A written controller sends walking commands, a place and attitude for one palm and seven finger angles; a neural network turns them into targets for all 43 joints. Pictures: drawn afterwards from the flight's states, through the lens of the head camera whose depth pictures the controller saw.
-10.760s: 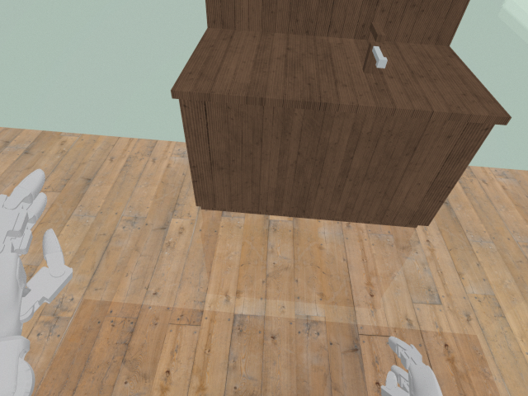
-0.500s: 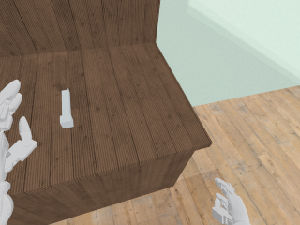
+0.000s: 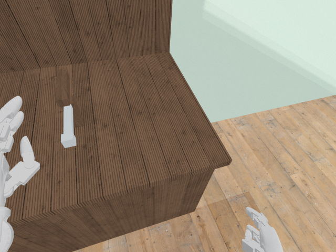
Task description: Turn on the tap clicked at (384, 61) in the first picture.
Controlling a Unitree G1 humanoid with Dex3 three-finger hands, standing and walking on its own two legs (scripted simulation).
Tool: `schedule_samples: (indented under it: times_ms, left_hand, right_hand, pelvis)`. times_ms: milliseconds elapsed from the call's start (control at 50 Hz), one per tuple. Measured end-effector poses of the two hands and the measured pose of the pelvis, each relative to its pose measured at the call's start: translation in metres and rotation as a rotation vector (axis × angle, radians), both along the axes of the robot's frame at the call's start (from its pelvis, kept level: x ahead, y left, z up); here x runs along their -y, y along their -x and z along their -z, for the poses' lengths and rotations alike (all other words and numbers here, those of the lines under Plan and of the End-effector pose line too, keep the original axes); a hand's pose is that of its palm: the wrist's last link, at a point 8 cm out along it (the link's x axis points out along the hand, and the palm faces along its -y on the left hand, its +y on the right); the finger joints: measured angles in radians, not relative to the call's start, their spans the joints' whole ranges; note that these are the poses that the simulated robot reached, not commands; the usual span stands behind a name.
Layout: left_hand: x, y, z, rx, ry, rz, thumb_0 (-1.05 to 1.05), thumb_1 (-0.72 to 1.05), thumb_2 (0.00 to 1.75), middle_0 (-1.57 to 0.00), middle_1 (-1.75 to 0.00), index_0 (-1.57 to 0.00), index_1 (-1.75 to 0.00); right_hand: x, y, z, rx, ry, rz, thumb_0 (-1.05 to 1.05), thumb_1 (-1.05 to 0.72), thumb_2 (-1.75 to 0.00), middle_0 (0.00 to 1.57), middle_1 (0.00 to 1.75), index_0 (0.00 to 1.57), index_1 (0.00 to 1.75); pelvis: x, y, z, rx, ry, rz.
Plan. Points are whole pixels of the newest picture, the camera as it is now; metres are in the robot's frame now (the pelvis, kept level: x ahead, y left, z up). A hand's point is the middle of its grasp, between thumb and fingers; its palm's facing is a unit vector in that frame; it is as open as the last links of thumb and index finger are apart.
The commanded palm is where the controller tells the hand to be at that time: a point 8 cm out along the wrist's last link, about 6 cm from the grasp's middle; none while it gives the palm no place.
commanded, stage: shuffle to correct the standing spot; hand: left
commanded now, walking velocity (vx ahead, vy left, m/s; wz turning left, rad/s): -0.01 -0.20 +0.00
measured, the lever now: (68, 140) +0.35 +0.29 +0.04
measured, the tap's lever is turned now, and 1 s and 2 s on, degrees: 0 0 0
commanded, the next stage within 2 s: come to a stop and stand still in 0.08 s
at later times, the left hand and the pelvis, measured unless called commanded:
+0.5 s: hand (53, 167) +0.22 +0.23 +0.15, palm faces +0.36 -0.84 -0.41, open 7.4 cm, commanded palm +0.16 +0.26 +0.17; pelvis +0.01 -0.02 +0.00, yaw +0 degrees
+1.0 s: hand (17, 164) +0.22 +0.28 +0.16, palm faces +0.42 -0.83 -0.37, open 7.4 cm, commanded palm +0.15 +0.30 +0.17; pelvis -0.01 +0.02 +0.00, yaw -1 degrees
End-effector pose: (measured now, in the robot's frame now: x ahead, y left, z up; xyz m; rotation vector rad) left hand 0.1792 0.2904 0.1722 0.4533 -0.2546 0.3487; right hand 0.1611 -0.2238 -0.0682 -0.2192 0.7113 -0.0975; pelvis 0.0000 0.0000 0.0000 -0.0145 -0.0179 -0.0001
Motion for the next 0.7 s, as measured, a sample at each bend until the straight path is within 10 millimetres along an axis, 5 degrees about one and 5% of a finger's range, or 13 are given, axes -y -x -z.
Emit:
schedule_samples:
  times_ms: [380,520,640,700]
  left_hand:
    - [0.036,-0.002,0.004,-0.047,0.004,0.017,0.01,0.89,0.89,-0.21,-0.30,-0.21,-0.30]
    - [0.023,-0.003,0.004,-0.066,-0.004,-0.014,0.01,0.89,0.89,-0.21,-0.30,-0.21,-0.30]
    - [-0.032,-0.028,-0.036,0.116,-0.151,-0.081,0.01,0.89,0.89,-0.21,-0.31,-0.22,-0.30]
    - [-0.019,-0.029,-0.023,0.081,-0.093,-0.017,0.01,0.90,0.90,-0.20,-0.30,-0.21,-0.30]
  right_hand:
    - [0.036,0.000,0.006,-0.009,-0.003,0.016,0.01,-0.90,-0.90,0.20,0.30,0.20,0.30]
    - [0.040,0.000,0.008,-0.036,0.031,0.042,0.01,-0.90,-0.90,0.20,0.30,0.20,0.30]
    - [0.021,0.002,0.012,-0.060,0.033,-0.025,0.01,-0.90,-0.90,0.20,0.30,0.20,0.30]
    - [0.007,0.003,0.008,-0.005,-0.017,-0.007,0.01,-0.90,-0.90,0.20,0.30,0.20,0.30]
  pelvis:
    - [0.029,-0.001,0.003,-0.015,0.010,-0.002]
    - [0.019,-0.006,0.002,-0.013,0.003,-0.008]
    - [0.008,0.005,0.004,-0.007,-0.005,0.013]
    - [-0.004,0.005,0.004,-0.004,-0.010,0.032]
